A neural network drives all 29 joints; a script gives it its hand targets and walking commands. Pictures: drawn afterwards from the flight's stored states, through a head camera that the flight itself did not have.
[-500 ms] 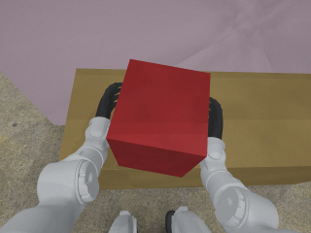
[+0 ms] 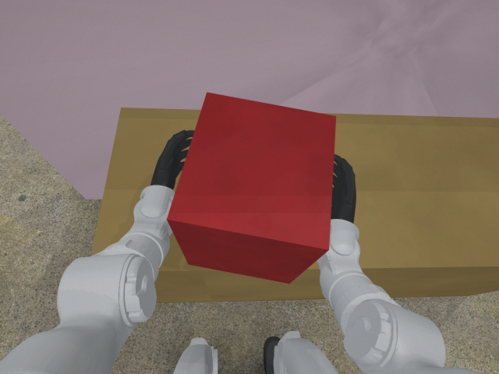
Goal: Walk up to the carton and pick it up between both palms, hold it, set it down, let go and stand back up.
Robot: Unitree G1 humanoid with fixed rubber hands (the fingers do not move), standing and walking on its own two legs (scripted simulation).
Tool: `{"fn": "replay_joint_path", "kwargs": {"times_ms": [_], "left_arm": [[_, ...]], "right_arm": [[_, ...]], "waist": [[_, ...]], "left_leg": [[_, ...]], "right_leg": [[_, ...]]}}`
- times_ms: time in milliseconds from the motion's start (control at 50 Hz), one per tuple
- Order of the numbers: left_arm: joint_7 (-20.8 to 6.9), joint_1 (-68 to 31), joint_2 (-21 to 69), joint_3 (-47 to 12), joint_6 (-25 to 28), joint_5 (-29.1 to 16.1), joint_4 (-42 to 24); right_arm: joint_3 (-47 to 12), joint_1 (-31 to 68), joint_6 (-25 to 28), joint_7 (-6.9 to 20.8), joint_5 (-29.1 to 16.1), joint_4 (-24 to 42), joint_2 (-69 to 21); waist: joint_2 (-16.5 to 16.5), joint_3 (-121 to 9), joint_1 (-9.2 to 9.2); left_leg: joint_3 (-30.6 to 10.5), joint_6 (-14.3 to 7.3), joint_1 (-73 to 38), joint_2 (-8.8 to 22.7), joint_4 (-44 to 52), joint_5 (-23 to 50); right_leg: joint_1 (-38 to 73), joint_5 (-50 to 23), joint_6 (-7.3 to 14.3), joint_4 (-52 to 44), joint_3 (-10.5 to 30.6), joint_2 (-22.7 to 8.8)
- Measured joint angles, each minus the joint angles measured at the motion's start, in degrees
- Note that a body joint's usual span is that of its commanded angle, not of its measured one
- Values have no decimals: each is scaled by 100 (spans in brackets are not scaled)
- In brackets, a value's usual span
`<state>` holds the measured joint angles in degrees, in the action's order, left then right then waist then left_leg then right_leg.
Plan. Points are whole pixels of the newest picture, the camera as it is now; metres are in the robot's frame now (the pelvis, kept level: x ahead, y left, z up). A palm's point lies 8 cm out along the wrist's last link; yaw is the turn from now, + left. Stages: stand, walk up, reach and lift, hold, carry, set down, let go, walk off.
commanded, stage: reach and lift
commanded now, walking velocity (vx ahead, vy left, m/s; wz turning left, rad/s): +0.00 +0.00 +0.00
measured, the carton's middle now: (253, 199) +0.40 -0.01 -0.04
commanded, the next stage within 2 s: none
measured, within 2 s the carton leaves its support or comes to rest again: leaves its support in 0.56 s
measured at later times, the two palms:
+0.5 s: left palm (164, 182) +0.42 +0.14 -0.01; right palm (341, 208) +0.37 -0.15 -0.01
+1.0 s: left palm (154, 136) +0.42 +0.13 +0.11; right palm (374, 169) +0.37 -0.16 +0.10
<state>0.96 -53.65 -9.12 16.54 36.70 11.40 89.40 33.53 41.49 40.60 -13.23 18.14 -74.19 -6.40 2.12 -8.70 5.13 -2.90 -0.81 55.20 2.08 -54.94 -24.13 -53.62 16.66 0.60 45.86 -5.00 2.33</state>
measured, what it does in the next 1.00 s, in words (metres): rises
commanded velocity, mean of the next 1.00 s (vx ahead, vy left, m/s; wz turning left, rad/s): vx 0.00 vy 0.00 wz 0.00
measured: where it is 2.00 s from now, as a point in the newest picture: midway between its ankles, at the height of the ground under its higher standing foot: outside the picture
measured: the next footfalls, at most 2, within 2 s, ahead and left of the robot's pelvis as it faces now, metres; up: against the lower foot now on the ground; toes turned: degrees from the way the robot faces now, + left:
none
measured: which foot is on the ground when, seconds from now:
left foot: down 0.00-1.00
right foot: down 0.00-1.00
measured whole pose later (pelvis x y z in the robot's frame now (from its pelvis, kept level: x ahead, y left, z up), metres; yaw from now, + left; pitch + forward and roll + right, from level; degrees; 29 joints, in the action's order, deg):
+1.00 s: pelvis +0.03 +0.01 +0.05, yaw +2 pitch +11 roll -3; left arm 4.4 -38.1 -6.4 2.4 14.2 1.0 62.8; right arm 6.0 28.2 10.6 -15.1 -1.6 -46.0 -2.9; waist 3.8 -8.8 7.6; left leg -3.7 -1.6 26.2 -0.5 -33.1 -17.4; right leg -24.5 10.2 -0.6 24.0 -3.1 1.1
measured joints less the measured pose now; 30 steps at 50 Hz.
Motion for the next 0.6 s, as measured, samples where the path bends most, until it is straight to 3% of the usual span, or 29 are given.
{"fn": "replay_joint_path", "kwargs": {"times_ms": [180,340,480,600], "left_arm": [[155,180,94,-308,229,-210,-55],[287,397,131,-823,359,-729,-31],[381,601,143,-1343,97,-1173,-268],[508,951,149,-1915,-399,-1563,-794]], "right_arm": [[-326,-114,300,-45,-218,-141,110],[-833,-203,274,-74,-501,-210,207],[-1555,-416,-179,-132,-1005,164,247],[-2274,-838,-874,-200,-1559,896,274]], "waist": [[96,-41,-119],[201,-54,-133],[296,-177,-86],[407,-319,6]], "left_leg": [[-9,6,-49,40,138,55],[-22,7,-192,13,388,161],[-43,4,-273,-18,530,201],[-108,2,-424,-53,611,187]], "right_leg": [[87,-113,-1,-234,-4,46],[244,-213,-6,-492,-8,30],[326,-237,-14,-621,-8,14],[501,-215,-27,-721,-31,6]]}}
